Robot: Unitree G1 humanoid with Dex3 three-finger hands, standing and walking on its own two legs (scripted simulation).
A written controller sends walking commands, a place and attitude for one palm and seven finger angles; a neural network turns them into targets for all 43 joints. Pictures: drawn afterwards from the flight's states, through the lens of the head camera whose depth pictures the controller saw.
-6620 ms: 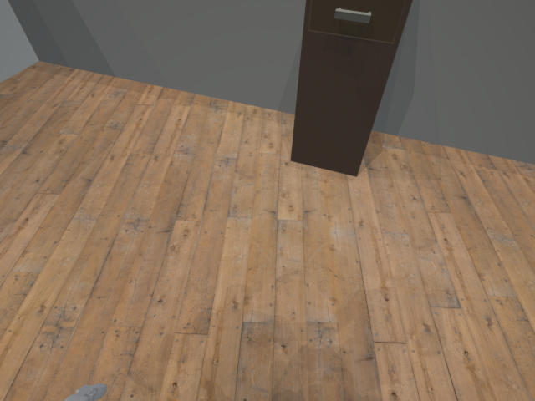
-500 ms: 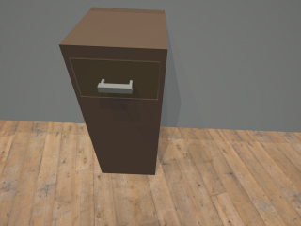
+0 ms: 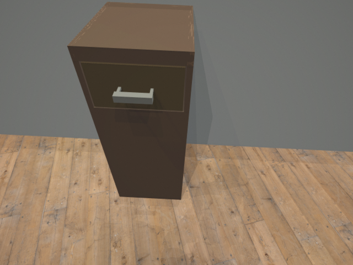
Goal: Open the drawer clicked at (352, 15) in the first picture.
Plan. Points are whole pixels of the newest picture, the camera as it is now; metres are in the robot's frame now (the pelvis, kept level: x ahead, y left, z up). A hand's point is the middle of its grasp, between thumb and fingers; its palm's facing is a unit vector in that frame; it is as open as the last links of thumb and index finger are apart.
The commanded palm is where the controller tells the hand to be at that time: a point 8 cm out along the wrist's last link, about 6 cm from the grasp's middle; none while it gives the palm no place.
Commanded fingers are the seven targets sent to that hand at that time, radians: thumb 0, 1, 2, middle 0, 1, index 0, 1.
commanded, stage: look again from close up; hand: left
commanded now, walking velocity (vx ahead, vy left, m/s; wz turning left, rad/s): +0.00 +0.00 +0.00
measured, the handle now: (134, 94) +0.62 +0.18 +0.04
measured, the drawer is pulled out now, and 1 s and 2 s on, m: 0.00 0.00 0.00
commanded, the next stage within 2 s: shuffle to correct the standing spot in 0.52 s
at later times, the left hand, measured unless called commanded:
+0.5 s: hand out of the picture +0.00 +0.16 -0.17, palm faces +0.06 -0.98 -0.18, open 7.4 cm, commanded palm none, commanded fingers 0.00 0.90 0.90 -0.20 -0.30 -0.20 -0.30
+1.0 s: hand out of the picture +0.02 +0.14 -0.18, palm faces +0.08 -0.98 -0.16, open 7.4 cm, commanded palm none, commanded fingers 0.00 0.90 0.90 -0.20 -0.30 -0.20 -0.30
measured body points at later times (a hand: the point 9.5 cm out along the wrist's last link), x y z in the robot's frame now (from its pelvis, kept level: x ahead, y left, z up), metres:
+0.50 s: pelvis +0.01 +0.00 +0.00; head +0.01 +0.00 +0.45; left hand +0.00 +0.22 -0.16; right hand +0.01 -0.21 -0.16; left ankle +0.02 +0.12 -0.74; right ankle +0.06 -0.15 -0.74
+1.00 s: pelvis +0.07 -0.02 +0.00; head +0.06 -0.02 +0.45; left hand +0.02 +0.20 -0.16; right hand +0.03 -0.23 -0.16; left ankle +0.02 +0.12 -0.74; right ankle +0.06 -0.15 -0.74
